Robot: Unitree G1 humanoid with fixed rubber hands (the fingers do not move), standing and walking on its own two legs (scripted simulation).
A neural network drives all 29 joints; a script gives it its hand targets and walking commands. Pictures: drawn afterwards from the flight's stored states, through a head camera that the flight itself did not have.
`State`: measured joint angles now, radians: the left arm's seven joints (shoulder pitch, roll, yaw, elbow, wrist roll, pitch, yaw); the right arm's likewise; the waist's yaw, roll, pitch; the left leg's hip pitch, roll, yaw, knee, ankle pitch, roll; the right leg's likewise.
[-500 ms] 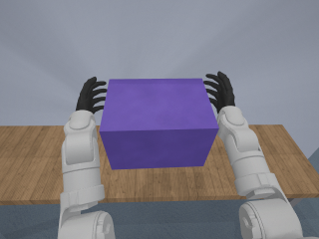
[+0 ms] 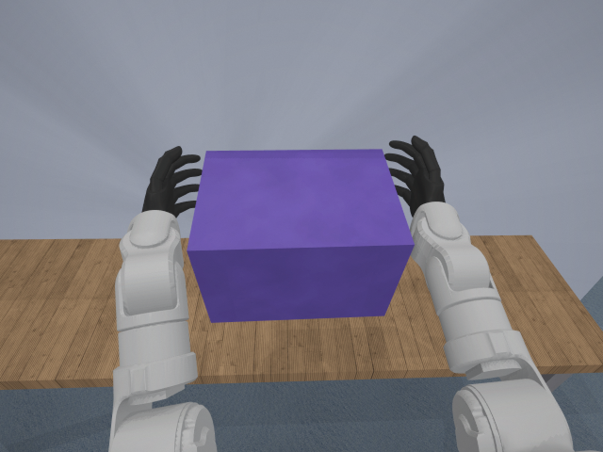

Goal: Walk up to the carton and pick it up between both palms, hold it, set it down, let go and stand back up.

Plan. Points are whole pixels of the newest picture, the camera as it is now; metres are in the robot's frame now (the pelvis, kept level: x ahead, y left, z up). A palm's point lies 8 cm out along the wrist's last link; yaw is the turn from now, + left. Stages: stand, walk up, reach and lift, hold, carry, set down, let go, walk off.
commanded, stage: hold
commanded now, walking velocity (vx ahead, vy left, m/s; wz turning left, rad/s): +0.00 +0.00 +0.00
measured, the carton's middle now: (297, 235) +0.35 +0.01 +0.13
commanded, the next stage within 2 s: none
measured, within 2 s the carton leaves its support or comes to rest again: neither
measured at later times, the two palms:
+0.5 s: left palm (161, 210) +0.35 +0.17 +0.19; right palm (424, 199) +0.35 -0.16 +0.19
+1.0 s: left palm (162, 210) +0.35 +0.17 +0.19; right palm (423, 197) +0.35 -0.16 +0.19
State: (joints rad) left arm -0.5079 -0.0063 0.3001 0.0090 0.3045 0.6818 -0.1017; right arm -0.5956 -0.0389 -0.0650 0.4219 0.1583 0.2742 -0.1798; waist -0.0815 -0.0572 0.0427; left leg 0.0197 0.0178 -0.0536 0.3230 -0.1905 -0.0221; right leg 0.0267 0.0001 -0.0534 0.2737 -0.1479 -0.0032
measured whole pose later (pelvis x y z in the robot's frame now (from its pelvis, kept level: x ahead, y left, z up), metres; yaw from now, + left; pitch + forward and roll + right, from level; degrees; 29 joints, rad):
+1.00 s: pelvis +0.00 +0.00 +0.00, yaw +0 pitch -9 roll -1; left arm -0.52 0.00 0.30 0.03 0.31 0.67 -0.10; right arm -0.61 -0.04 -0.07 0.44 0.15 0.27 -0.18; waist -0.08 -0.06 0.05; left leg 0.02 0.02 -0.06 0.32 -0.19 -0.02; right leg 0.03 0.00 -0.06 0.27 -0.15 0.00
